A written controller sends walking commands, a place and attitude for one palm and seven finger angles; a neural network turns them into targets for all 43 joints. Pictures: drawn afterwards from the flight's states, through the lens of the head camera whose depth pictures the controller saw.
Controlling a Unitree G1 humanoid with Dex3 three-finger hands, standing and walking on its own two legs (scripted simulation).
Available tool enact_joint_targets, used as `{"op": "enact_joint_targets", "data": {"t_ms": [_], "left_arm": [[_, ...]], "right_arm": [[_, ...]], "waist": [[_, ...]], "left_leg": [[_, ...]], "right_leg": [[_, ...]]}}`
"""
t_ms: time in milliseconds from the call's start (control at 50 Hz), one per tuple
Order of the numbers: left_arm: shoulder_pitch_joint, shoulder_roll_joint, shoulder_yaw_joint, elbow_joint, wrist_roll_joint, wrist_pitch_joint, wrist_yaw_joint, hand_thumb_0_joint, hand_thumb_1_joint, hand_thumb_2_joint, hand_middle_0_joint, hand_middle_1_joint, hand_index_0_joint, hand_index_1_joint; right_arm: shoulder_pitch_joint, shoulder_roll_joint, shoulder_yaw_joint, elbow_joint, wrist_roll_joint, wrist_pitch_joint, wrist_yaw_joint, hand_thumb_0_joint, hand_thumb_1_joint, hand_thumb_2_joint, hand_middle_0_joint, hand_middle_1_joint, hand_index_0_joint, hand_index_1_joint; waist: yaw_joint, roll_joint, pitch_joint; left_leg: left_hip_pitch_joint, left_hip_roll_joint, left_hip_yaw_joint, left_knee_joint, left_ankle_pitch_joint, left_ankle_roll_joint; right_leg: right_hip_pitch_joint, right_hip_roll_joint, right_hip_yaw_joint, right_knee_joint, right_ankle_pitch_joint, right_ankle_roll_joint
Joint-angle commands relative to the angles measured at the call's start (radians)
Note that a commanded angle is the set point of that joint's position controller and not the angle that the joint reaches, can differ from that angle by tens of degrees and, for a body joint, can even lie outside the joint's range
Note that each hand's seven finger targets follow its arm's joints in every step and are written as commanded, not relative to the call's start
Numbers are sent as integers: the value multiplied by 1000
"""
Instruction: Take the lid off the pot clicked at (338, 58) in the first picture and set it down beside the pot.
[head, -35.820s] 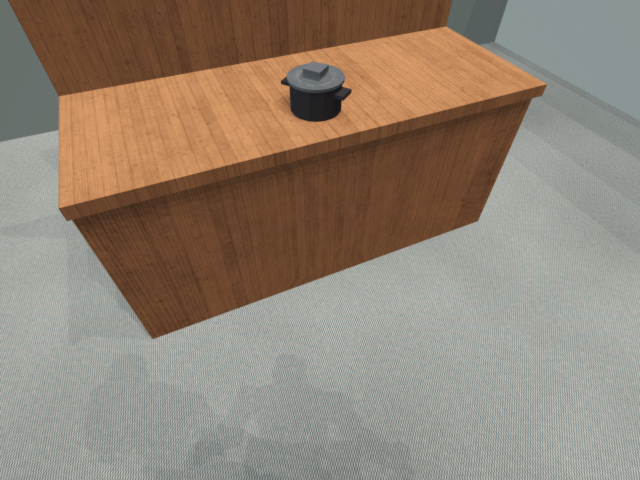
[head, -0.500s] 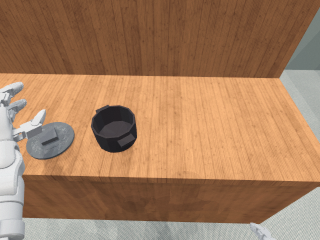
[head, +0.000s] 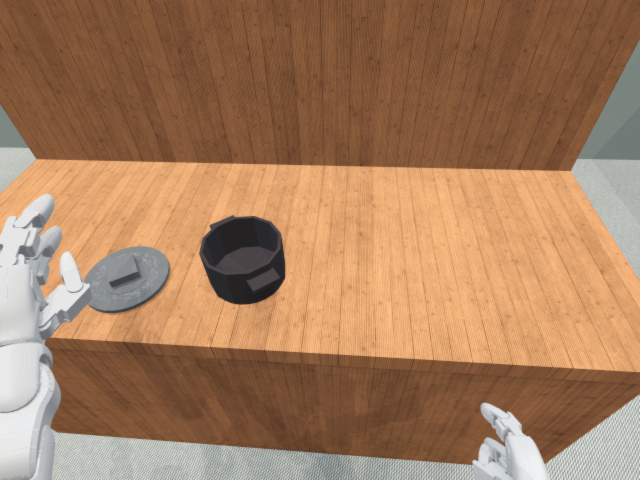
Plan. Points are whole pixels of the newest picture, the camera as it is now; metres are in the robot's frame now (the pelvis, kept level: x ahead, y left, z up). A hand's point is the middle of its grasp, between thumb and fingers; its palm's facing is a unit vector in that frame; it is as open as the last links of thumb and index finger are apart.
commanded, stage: draw the hand back to the body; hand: left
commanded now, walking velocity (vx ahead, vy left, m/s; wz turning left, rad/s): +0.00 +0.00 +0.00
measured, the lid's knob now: (122, 270) +0.47 +0.44 -0.08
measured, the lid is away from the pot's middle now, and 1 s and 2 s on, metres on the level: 0.24 0.24 0.24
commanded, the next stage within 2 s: step back with the hand held close in 0.62 s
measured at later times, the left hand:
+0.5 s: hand (76, 361) +0.18 +0.25 +0.15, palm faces +0.37 -0.85 -0.37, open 7.4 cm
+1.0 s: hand (74, 365) +0.18 +0.26 +0.14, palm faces +0.24 -0.87 -0.44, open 7.4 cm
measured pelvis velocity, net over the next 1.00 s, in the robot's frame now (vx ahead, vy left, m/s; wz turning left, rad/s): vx -0.03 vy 0.03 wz -0.04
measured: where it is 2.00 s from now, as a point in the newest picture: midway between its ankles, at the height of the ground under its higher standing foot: outside the picture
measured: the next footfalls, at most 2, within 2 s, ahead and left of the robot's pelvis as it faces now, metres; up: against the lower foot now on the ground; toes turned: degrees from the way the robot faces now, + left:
none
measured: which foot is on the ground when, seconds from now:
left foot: down 0.00-1.00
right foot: down 0.00-1.00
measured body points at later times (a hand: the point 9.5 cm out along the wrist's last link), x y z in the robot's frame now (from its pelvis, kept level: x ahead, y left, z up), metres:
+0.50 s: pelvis -0.01 +0.01 +0.00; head -0.03 -0.01 +0.45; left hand +0.15 +0.29 +0.17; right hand +0.19 -0.21 -0.08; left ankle -0.01 +0.13 -0.74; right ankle -0.03 -0.10 -0.74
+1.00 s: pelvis -0.03 +0.03 +0.00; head +0.00 +0.03 +0.44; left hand +0.16 +0.30 +0.16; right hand +0.15 -0.21 -0.08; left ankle -0.01 +0.13 -0.74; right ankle -0.03 -0.10 -0.74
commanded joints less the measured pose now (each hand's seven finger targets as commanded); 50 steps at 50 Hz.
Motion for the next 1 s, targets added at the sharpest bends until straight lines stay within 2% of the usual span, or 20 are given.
{"op": "enact_joint_targets", "data": {"t_ms": [0,120,200,300,320,360,380,420,460,520,540,580,700,720,740,780,840,920,960,980], "left_arm": [[-148,232,88,-286,-3,-72,7,0,900,900,-200,-300,-200,-300],[-16,201,72,-395,-2,-79,5,0,900,900,-200,-300,-200,-300],[104,186,72,-435,-4,-78,1,0,900,900,-200,-300,-200,-300],[198,173,60,-542,2,-80,1,0,900,900,-200,-300,-200,-300],[227,152,40,-548,1,-75,-2,0,900,900,-200,-300,-200,-300],[268,172,60,-591,3,-77,-1,0,900,900,-200,-300,-200,-300],[284,132,22,-605,3,-75,-4,0,900,900,-200,-300,-200,-300],[341,138,33,-632,4,-72,-3,0,900,900,-200,-300,-200,-300],[336,158,46,-662,7,-73,0,0,900,900,-200,-300,-200,-300],[324,121,18,-617,6,-60,3,0,900,900,-200,-300,-200,-300],[311,139,29,-647,8,-63,4,0,900,900,-200,-300,-200,-300],[326,120,11,-643,9,-61,2,0,900,900,-200,-300,-200,-300],[328,135,23,-671,13,-58,5,0,900,900,-200,-300,-200,-300],[162,316,218,-771,4,-114,13,0,900,900,-200,-300,-200,-300],[251,240,168,-667,9,-126,4,0,900,900,-200,-300,-200,-300],[317,167,110,-622,13,-137,-18,0,900,900,-200,-300,-200,-300],[424,114,63,-633,14,-138,-35,0,900,900,-200,-300,-200,-300],[505,155,111,-706,17,-147,-32,0,900,900,-200,-300,-200,-300],[527,211,160,-765,21,-160,-21,0,900,900,-200,-300,-200,-300],[553,192,152,-776,17,-164,-18,0,900,900,-200,-300,-200,-300]], "right_arm": [[-139,-107,-44,-163,-1,-64,-16,0,-900,-900,200,300,200,300],[-150,-97,-42,-172,-10,-74,-14,0,-900,-900,200,300,200,300],[-151,-92,-41,-180,-14,-75,-13,0,-900,-900,200,300,200,300],[-151,-86,-39,-191,-20,-81,-12,0,-900,-900,200,300,200,300],[-157,-83,-38,-192,-20,-80,-12,0,-900,-900,200,300,200,300],[-156,-84,-40,-195,-21,-80,-11,0,-900,-900,200,300,200,300],[-158,-78,-38,-200,-20,-79,-11,0,-900,-900,200,300,200,300],[-161,-77,-40,-205,-22,-80,-11,0,-900,-900,200,300,200,300],[-157,-78,-40,-201,-23,-80,-12,0,-900,-900,200,300,200,300],[-155,-77,-38,-199,-23,-73,-20,0,-900,-900,200,300,200,300],[-156,-80,-38,-205,-25,-73,-21,0,-900,-900,200,300,200,300],[-159,-74,-38,-205,-24,-74,-22,0,-900,-900,200,300,200,300],[-157,-75,-34,-209,-29,-77,-19,0,-900,-900,200,300,200,300],[-113,-91,-38,-244,-18,-56,-17,0,-900,-900,200,300,200,300],[-103,-71,-39,-213,-28,-49,-14,0,-900,-900,200,300,200,300],[-101,-80,-49,-225,-26,-45,-6,0,-900,-900,200,300,200,300],[-94,-88,-66,-250,-20,-38,3,0,-900,-900,200,300,200,300],[-97,-85,-79,-279,-15,-23,6,0,-900,-900,200,300,200,300],[-102,-83,-84,-288,-12,-16,6,0,-900,-900,200,300,200,300],[-96,-78,-82,-293,-11,-14,6,0,-900,-900,200,300,200,300]], "waist": [[-2,-8,-134],[5,11,-117],[12,-24,-107],[15,20,-106],[13,1,-79],[15,10,-79],[8,3,-71],[16,0,-71],[12,-2,-71],[6,-25,-36],[12,-21,-61],[6,-13,-48],[16,11,-69],[1,-5,35],[-10,-76,46],[-16,-101,-1],[-20,-68,-97],[-22,-88,-170],[-25,-50,-187],[-27,-38,-193]], "left_leg": [[114,-2,18,-32,220,55],[113,1,11,-41,203,52],[96,2,8,-41,201,53],[94,3,2,-35,201,50],[86,5,1,-37,202,49],[80,4,-1,-31,200,50],[81,7,0,-32,196,48],[77,8,-2,-29,195,49],[70,8,-8,-27,195,47],[63,9,-9,-32,168,47],[75,8,-11,-31,168,50],[68,8,-10,-31,153,48],[68,7,-21,-34,163,46],[0,15,-18,-4,67,64],[-22,11,-30,18,45,65],[-23,21,-27,24,58,64],[-21,40,-16,33,156,73],[-41,60,-31,40,258,77],[-56,66,-43,43,293,78],[-74,71,-51,38,301,77]], "right_leg": [[-65,-46,1,-65,262,8],[-68,-47,6,-74,232,6],[-65,-47,6,-73,227,7],[-70,-49,11,-72,222,3],[-80,-48,9,-72,221,4],[-80,-50,14,-72,222,3],[-91,-48,10,-73,210,4],[-93,-49,12,-70,209,4],[-92,-48,13,-67,212,2],[-115,-47,11,-76,173,5],[-108,-49,13,-76,171,4],[-114,-47,12,-78,152,5],[-99,-48,14,-72,157,1],[-215,-82,155,-112,252,4],[-220,-109,161,-107,280,5],[-211,-119,159,-72,298,12],[-167,-128,134,-7,375,32],[-136,-127,102,52,393,39],[-131,-133,99,77,390,34],[-120,-128,83,94,369,35]]}}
